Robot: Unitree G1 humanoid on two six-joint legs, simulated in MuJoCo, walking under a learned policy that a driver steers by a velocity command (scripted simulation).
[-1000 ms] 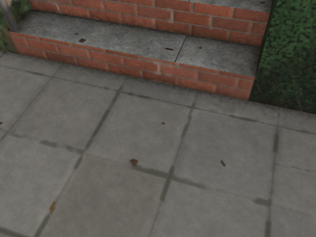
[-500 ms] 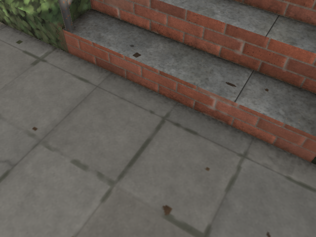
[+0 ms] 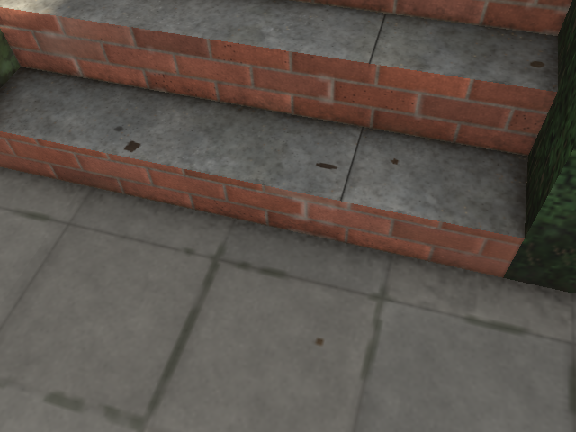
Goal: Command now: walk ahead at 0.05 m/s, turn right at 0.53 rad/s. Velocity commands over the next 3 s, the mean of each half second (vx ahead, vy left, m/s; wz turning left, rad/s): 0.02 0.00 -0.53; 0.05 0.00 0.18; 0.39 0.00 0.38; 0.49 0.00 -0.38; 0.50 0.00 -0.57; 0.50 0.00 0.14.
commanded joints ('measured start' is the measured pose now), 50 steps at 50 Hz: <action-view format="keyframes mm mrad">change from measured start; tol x16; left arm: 1 29 145 38 -56 6 -8 1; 50 -29 196 30 -10 26 -28 21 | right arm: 1 114 -75 -19 -24 3 19 -6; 18 96 -283 -58 -99 6 -21 -45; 50 0 -117 -44 -99 14 27 95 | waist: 1 -25 -78 -156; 15 -21 -152 -136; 18 -12 193 -123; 32 -50 199 -99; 38 0 -208 -149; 50 18 -169 -3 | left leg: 1 26 -4 -1 -80 39 -19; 12 90 -58 -36 -380 1 8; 16 357 -81 -25 -755 101 61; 18 467 323 -457 -975 -10 196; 24 376 182 -124 -810 674 216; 34 414 151 -200 -694 830 189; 36 264 127 -206 -652 622 120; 39 94 -56 17 -311 -138 67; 42 52 -29 8 -122 -117 41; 50 141 0 96 -445 -41 76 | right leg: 1 92 -244 298 -168 138 -118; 6 110 -232 414 -211 -233 -89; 16 23 -165 521 -137 -166 1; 19 -243 43 117 435 -446 131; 23 -170 14 108 714 -317 152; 32 70 -30 -14 130 -349 164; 37 454 -342 225 -89 317 27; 41 265 -424 183 -129 429 -118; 46 274 -369 143 -254 -294 -72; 50 223 -402 117 -265 -380 -60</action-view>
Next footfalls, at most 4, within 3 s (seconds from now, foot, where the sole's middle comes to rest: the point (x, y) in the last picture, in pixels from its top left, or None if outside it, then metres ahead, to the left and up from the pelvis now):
0.34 left None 0.09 0.14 -0.77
0.72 right None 0.00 -0.06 -0.77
1.08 left None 0.08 0.16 -0.77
1.56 right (305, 429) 0.44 0.03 -0.77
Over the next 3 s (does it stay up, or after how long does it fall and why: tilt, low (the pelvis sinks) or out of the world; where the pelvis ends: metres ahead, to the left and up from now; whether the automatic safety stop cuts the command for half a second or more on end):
stays up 0.89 0.01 0.03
